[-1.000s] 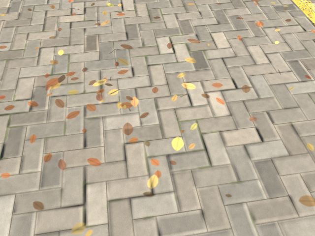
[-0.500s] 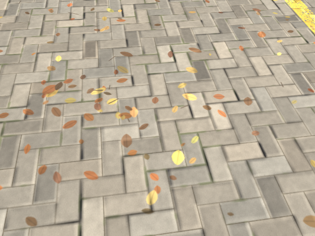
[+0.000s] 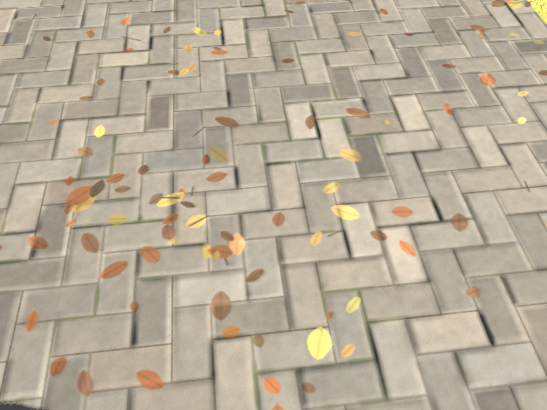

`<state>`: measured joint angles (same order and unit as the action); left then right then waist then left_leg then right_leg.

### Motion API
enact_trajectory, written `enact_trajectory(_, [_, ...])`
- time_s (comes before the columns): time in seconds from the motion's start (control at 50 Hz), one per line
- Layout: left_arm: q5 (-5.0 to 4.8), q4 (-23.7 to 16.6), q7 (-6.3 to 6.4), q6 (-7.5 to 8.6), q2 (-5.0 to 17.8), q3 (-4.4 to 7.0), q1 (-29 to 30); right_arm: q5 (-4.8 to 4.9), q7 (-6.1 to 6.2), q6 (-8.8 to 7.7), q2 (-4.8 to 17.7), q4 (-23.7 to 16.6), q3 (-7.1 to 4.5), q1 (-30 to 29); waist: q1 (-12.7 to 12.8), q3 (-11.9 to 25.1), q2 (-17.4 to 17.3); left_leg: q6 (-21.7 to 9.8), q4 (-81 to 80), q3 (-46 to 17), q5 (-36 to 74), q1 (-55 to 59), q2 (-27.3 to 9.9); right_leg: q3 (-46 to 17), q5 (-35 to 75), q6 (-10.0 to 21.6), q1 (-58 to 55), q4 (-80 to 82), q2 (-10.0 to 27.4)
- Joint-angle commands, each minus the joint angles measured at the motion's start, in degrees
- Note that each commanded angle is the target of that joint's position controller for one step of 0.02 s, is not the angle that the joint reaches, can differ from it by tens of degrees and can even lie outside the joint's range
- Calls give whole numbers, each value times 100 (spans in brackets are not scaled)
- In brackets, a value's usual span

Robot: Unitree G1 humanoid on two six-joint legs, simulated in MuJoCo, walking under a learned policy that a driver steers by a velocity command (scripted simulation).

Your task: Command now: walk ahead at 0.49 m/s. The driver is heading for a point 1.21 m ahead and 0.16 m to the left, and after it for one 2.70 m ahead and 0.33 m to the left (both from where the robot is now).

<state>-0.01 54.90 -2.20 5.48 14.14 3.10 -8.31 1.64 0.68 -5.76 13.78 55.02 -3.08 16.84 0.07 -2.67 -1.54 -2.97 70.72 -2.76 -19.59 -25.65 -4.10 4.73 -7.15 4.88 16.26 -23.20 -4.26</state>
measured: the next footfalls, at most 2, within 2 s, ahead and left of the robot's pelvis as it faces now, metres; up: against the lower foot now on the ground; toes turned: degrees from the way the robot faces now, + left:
left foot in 0.36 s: +0.37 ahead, +0.17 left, +0.00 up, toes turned +2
right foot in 0.92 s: +0.68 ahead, -0.07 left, +0.00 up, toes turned -4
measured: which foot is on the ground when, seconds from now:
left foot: up 0.00-0.34, down 0.36-0.92, up 0.94-1.00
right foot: down 0.00-0.38, up 0.40-0.90, down 0.92-1.00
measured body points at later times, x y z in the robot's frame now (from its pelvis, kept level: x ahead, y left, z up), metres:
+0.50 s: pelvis +0.28 +0.08 +0.00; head +0.31 +0.10 +0.45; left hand +0.32 +0.36 -0.14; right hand +0.39 -0.18 -0.11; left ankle +0.33 +0.17 -0.74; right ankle +0.18 -0.07 -0.64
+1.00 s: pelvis +0.55 +0.03 -0.01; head +0.59 +0.02 +0.44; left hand +0.73 +0.28 -0.12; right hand +0.54 -0.24 -0.16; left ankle +0.37 +0.17 -0.66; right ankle +0.64 -0.06 -0.74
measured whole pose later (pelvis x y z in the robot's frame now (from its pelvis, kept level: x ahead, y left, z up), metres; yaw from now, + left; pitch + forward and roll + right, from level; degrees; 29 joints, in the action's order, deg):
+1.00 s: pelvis +0.55 +0.03 -0.01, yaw -1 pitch +2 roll +1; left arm -0.6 50.4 -2.0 5.8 14.5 3.4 -3.4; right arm 1.4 0.4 -4.3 14.7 57.0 -3.4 20.2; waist -1.8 -2.2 -0.6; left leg -1.7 56.8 -2.2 -28.9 -10.6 0.2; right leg 3.4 -8.4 4.0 26.2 -32.4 -0.5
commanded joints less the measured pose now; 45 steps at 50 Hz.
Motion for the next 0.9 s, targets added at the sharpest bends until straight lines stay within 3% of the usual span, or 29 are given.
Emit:
enact_trajectory(0.02, [16,-209,-6,144,446,38,195,-39,83,102,271,-210,-122,563,-275,74,526,71,-329,-169,286,-380,-529,-1614,-408,989,239,1784,1598])
enact_trajectory(0.1, [23,-75,188,133,817,114,-320,-151,92,99,442,-599,-170,-427,-79,-103,405,321,-1675,-89,1587,-1147,-637,-1328,-97,991,-31,1944,1565])
enact_trajectory(0.18, [-71,10,256,74,931,134,-828,-106,-5,42,290,-819,-89,-1313,240,-92,357,374,-3190,195,2486,-906,-337,-907,228,737,-439,1814,1413])
enact_trajectory(0.24, [-122,138,256,7,978,154,-1217,-46,-111,27,309,-999,-43,-1820,433,-163,383,361,-3738,234,2323,-944,-215,-932,180,708,-1020,1549,1604])
enact_trajectory(0.3, [-132,195,267,-93,1050,196,-1342,-22,-215,-28,478,-1140,-63,-1911,339,-135,481,157,-4100,214,1681,-814,-117,-1080,359,587,-1585,1142,1907])
enact_trajectory(0.32, [-130,181,272,-130,1097,212,-1287,-16,-232,-49,569,-1118,-93,-1725,195,-46,562,75,-4188,280,1473,-515,-35,-1095,723,526,-1671,921,1953])
enact_trajectory(0.34, [-126,138,273,-165,1103,206,-1144,-24,-234,-68,717,-1005,-172,-1262,-115,206,582,-47,-4349,427,1381,155,131,-953,1588,411,-1656,358,1825])
enact_trajectory(0.36, [-84,98,271,-188,923,142,-1138,-40,-199,-79,1030,-711,-331,-312,-508,818,441,-244,-4352,443,1420,1444,194,-666,2197,246,-1354,-814,1481])
enact_trajectory(0.38, [57,-88,272,-172,629,15,-1218,-120,-144,-65,1543,-512,-463,789,-806,1808,-364,-661,-4217,-897,1592,3172,-974,-288,852,5,-233,-2800,1083])
enact_trajectory(0.4, [-38,-104,222,-29,-16,-150,-1829,-149,-209,-40,1833,-355,-513,1001,-420,2325,-1915,-1494,-5089,-3566,409,4757,-1934,-458,-2431,-265,1959,-4439,59])
enact_trajectory(0.42, [-177,-61,211,85,694,-1,-1438,-126,-233,-64,1198,-453,-342,839,-594,1993,-1103,-1293,-5363,-3621,-84,4546,-1776,-1138,-2555,-173,2599,-5091,373])
enact_trajectory(0.44, [-271,-207,195,156,911,61,-941,-127,-219,-83,956,-561,-259,347,-525,1287,-781,-1055,-5393,-2746,313,3870,-1601,-1061,-2000,-62,2881,-5134,643])
enact_trajectory(0.46, [-235,-224,230,159,849,56,-734,-152,-222,-82,853,-658,-210,-100,-341,941,-305,-963,-5509,-2102,1013,3131,-1385,-913,-1480,-83,2635,-4909,936])
enact_trajectory(0.48, [-147,-232,254,126,800,89,-621,-179,-233,-81,717,-685,-178,-354,-206,646,-200,-937,-5681,-1646,1462,2545,-1191,-880,-1160,-124,2430,-4552,1102])
enact_trajectory(0.52, [-122,-201,246,-12,606,97,-758,-220,-248,-103,573,-629,-139,-416,20,544,-328,-911,-5992,-1165,1849,2031,-965,-876,-842,-180,1933,-4178,1256])
enact_trajectory(0.6, [-46,-374,262,-130,495,104,-307,-181,-148,-113,815,-435,-206,-72,22,244,-142,-1031,-6307,-675,2470,1967,-939,-797,-151,-387,2396,-3292,1301])
enact_trajectory(0.64, [-28,-491,243,-121,447,100,50,-169,-89,-67,814,-365,-199,64,-50,149,-159,-963,-6378,-432,2487,2026,-848,-755,419,-454,2521,-2652,1270])
enact_trajectory(0.72, [-62,-693,172,-72,324,38,822,-122,-33,-31,867,-223,-198,371,-287,-66,-202,-812,-6497,-34,2159,2033,-670,-504,1282,-446,2203,-1412,1041])
enact_trajectory(0.8, [-108,-912,64,-23,354,6,1373,-83,-9,59,913,-3,-230,722,-424,-268,-209,-799,-6273,-36,2235,2709,-950,-493,1074,-319,2337,-850,936])
enact_trajectory(0.86, [-123,-980,-25,34,509,50,1302,-58,32,143,999,45,-282,643,-233,-158,-298,-674,-5848,-61,2953,3164,-1159,-455,504,-108,2042,-608,831])
enact_trajectory(0.88, [-121,-925,-30,45,621,104,1036,-60,39,167,1056,23,-299,536,-61,30,-386,-609,-5533,-13,3753,3192,-1135,-330,319,-26,1553,-581,680])
enact_trajectory(0.9, [-108,-758,-15,47,769,199,452,-58,42,201,1062,-2,-297,402,278,387,-416,-506,-4850,146,4667,3095,-974,-141,324,93,685,-480,472])
Keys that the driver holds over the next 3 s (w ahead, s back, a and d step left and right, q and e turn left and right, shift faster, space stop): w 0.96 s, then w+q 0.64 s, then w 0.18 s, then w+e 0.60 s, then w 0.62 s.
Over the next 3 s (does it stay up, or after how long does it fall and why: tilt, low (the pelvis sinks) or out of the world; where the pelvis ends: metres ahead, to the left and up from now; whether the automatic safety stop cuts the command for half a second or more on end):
stays up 1.66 0.19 0.00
